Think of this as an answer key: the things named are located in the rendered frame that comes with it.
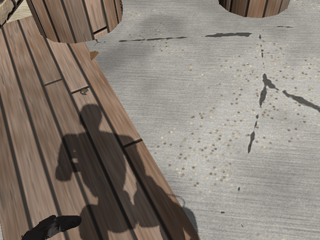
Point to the robot left hand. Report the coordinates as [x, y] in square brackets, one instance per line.
[52, 225]

